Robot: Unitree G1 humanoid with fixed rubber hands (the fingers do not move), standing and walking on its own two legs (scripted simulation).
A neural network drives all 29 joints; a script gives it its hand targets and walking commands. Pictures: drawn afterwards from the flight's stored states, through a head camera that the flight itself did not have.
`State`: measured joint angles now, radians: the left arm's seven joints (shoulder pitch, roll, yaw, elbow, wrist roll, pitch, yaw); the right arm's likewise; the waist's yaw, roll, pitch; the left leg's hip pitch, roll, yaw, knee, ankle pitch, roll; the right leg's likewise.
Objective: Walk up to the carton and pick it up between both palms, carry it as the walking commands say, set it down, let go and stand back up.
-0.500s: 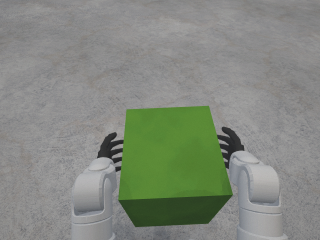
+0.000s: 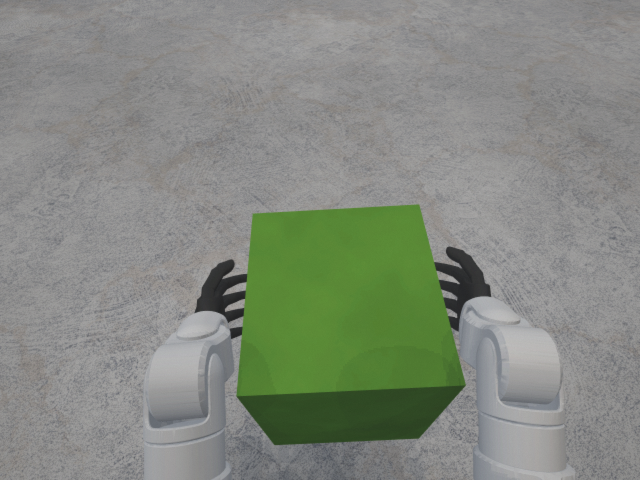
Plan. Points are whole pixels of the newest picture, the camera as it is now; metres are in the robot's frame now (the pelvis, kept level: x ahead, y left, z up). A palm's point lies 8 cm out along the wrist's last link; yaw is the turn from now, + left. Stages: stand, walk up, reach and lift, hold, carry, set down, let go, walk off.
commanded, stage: carry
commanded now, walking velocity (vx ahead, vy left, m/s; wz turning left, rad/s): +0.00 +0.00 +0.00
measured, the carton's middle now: (341, 333) +0.29 +0.00 +0.00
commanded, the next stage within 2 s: none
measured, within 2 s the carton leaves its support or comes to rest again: neither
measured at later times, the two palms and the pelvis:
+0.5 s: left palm (209, 341) +0.25 +0.15 +0.07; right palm (471, 328) +0.27 -0.14 +0.07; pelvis -0.02 +0.00 +0.00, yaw +0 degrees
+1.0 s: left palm (206, 346) +0.25 +0.15 +0.06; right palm (468, 334) +0.26 -0.14 +0.07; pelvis -0.03 +0.00 +0.00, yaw +0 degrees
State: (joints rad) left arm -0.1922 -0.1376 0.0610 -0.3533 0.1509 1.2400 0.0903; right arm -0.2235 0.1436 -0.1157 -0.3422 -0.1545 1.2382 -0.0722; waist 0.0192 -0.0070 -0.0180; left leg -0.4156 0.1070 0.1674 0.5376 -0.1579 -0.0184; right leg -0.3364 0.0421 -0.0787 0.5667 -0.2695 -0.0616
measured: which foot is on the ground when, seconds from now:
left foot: down 0.00-1.00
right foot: down 0.00-1.00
